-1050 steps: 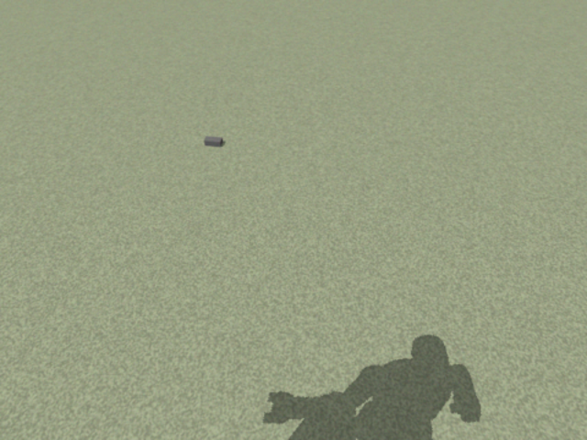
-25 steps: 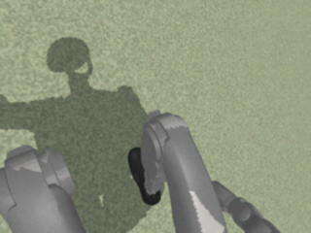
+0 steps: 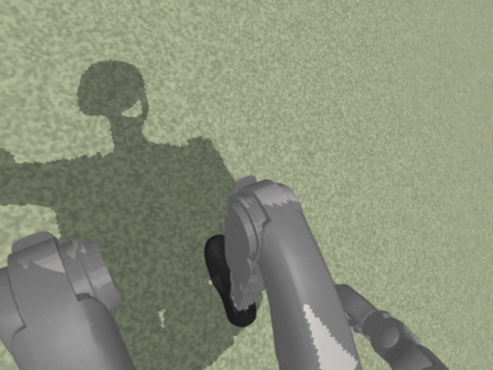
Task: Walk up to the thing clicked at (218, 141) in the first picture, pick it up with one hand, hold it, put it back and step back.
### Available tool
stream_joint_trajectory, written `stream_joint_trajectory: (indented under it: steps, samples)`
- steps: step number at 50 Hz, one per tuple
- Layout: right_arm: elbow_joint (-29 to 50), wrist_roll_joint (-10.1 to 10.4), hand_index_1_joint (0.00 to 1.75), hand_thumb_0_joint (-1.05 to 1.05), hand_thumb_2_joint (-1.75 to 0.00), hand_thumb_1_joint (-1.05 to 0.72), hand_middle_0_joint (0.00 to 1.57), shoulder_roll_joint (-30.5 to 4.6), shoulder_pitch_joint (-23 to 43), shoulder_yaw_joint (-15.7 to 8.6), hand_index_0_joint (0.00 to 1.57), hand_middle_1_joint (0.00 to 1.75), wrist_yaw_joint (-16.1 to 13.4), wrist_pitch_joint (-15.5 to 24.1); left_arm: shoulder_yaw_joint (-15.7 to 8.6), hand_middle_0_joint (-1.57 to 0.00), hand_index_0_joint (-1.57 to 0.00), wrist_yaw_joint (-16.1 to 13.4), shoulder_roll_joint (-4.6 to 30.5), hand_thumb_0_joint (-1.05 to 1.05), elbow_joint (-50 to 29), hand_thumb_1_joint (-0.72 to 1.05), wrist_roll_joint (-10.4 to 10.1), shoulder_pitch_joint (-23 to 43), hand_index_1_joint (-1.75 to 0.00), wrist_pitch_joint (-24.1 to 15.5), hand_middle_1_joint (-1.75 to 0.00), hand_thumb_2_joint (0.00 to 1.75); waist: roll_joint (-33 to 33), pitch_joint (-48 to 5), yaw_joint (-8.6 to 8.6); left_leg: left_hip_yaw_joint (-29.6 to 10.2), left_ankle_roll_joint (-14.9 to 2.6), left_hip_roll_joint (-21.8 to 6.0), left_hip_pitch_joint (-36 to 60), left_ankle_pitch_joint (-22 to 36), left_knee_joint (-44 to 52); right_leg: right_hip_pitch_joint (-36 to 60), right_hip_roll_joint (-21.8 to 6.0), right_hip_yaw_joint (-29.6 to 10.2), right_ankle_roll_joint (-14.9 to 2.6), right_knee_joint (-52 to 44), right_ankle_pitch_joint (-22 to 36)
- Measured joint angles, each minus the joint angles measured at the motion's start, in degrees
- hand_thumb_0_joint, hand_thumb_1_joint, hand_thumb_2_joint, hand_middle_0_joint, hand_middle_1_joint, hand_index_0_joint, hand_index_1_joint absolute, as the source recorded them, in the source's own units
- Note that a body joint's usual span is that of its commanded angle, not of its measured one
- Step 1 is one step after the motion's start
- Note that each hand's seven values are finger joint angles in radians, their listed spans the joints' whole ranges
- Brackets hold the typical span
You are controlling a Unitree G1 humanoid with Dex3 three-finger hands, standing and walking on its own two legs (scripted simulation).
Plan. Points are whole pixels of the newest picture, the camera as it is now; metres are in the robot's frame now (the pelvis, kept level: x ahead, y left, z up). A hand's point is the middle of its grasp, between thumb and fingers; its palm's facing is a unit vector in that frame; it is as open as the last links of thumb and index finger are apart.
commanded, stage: rest palm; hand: left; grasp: from above
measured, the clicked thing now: out of the picture +0.40 +0.46 -0.27
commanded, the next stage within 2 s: close in 0.46 s
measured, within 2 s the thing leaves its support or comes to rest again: neither
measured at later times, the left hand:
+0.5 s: hand out of the picture +0.38 +0.43 -0.22, palm faces -0.43 -0.19 -0.88, open 14.4 cm
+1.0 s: hand out of the picture +0.39 +0.43 -0.23, palm faces -0.42 -0.19 -0.89, open 13.7 cm
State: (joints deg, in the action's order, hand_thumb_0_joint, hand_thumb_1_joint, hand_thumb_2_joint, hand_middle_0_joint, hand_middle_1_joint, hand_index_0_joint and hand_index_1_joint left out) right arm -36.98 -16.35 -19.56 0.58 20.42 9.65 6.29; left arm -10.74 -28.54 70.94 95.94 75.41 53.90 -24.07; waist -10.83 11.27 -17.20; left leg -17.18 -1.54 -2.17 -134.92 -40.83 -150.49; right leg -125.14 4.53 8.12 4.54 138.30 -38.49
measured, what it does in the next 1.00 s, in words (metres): stands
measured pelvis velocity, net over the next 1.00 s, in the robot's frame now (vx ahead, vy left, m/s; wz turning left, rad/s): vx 0.00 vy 0.00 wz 0.00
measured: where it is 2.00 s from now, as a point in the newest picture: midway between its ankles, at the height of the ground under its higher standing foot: (176, 327)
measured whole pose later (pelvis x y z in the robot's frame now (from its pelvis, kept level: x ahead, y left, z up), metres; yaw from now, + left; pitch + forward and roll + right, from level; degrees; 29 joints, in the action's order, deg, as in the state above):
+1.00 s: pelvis +0.00 +0.00 +0.00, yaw +0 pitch +22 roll -17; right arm -37.0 -17.6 -19.9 0.7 20.6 9.9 5.7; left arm -12.0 -30.3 71.4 95.3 77.3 53.2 -25.2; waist -11.2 11.4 -17.3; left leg -17.2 -1.6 -2.2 -134.7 -41.0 -150.8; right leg -124.9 4.2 8.3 4.5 138.5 -38.4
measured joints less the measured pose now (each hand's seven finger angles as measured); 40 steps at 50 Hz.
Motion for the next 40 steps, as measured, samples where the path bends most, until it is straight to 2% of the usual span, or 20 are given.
stream_joint_trajectory:
  steps: [5,11,16,29,40]
  samples:
    - [0.2,-0.3,0.30,0.00,-0.90,-0.89,0.21,0.3,-0.3,0.3,0.20,0.30,0.2,-0.4,-0.6,-0.08,-0.03,0.5,-0.1,0.00,-1.7,-0.55,0.8,-0.8,-0.98,-1.2,-0.94,1.03,-0.3,0.4,0.09,-0.1,0.17,0.2,0.5,-0.4,0.1,0.6,-0.2,0.2,-0.11,-0.1,-0.3]
    - [0.3,-0.7,0.30,0.00,-0.90,-0.89,0.21,0.4,0.0,0.2,0.21,0.30,0.4,-0.9,-2.3,-0.08,-0.03,-1.0,-0.2,0.00,-2.7,-0.55,1.7,-1.4,-0.98,-2.2,-0.94,1.04,-0.5,0.1,0.13,-0.4,0.20,0.2,0.6,-0.5,0.0,0.8,-0.3,0.4,-0.12,-0.1,-0.3]
    - [0.3,-0.9,0.30,0.00,-0.89,-0.89,0.21,0.1,0.5,-0.4,0.20,0.30,0.4,-0.9,-1.9,-0.08,-0.02,-1.8,-0.1,0.00,-1.5,-0.56,2.4,-1.2,-0.98,-1.4,-0.93,1.04,-0.1,-0.1,0.11,-0.2,-0.06,0.1,0.2,-0.1,-0.1,0.5,-0.3,0.3,-0.37,-0.2,-0.1]
    - [0.0,-0.4,0.30,0.00,-0.89,-0.89,0.21,-0.1,-0.2,-0.3,0.20,0.30,0.4,0.1,0.0,-0.08,-0.03,-0.3,-0.2,0.00,-0.7,-0.54,1.1,-0.3,-0.99,-0.5,-0.95,1.02,0.0,-0.2,0.11,0.2,-0.12,0.0,0.0,0.0,-0.3,0.0,-0.2,-0.1,0.17,0.3,0.0]
    - [0.1,-0.6,0.30,0.00,-0.89,-0.88,0.21,0.2,0.0,0.2,0.20,0.30,0.2,-0.6,-1.4,-0.09,-0.07,-1.0,0.1,0.00,-0.9,-0.47,1.6,-0.6,-0.98,-1.3,-0.96,0.98,-0.2,0.4,-0.23,0.0,-0.19,0.0,0.1,-0.2,-0.2,0.3,-0.3,0.2,-0.09,0.0,0.0]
